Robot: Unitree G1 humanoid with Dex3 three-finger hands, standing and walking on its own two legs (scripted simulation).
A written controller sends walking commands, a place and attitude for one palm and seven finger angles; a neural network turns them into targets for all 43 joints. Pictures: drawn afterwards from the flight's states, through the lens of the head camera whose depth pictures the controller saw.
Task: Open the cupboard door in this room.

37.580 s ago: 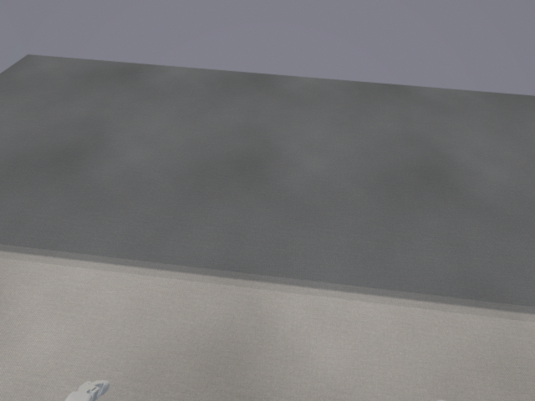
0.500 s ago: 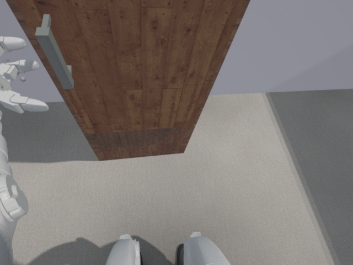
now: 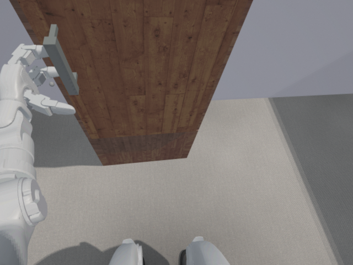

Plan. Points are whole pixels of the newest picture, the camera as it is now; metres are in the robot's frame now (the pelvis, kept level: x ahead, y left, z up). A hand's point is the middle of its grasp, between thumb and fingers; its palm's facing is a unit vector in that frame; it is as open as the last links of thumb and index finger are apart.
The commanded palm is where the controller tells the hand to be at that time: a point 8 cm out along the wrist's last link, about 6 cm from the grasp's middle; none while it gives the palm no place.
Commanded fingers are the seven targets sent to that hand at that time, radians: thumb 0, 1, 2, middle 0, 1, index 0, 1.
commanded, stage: slide the fingers in behind the handle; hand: left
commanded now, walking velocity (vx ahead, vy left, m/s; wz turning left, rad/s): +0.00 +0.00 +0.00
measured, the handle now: (64, 62) +0.54 +0.22 +0.08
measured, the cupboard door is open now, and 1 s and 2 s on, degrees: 0 0 0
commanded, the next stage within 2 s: close the thumb around the handle in 1.10 s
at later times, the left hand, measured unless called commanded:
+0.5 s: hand (70, 82) +0.49 +0.20 +0.08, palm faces +0.06 -1.00 -0.02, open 14.0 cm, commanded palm +0.46 +0.25 +0.08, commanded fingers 0.00 -0.50 0.30 -0.30 -1.20 -0.30 -1.20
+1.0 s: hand (74, 80) +0.49 +0.20 +0.08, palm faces +0.06 -1.00 -0.01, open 14.0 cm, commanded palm +0.46 +0.24 +0.08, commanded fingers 0.00 -0.50 0.30 -0.30 -1.20 -0.30 -1.20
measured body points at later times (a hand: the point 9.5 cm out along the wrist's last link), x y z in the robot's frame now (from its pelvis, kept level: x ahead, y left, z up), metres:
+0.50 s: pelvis +0.00 -0.02 +0.00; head +0.12 +0.01 +0.43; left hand +0.48 +0.26 +0.08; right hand +0.02 -0.29 -0.11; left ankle +0.01 +0.09 -0.68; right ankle +0.01 -0.13 -0.68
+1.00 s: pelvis +0.00 -0.01 +0.00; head +0.12 +0.01 +0.43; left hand +0.48 +0.25 +0.08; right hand +0.02 -0.28 -0.11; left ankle +0.01 +0.09 -0.68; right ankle +0.01 -0.13 -0.68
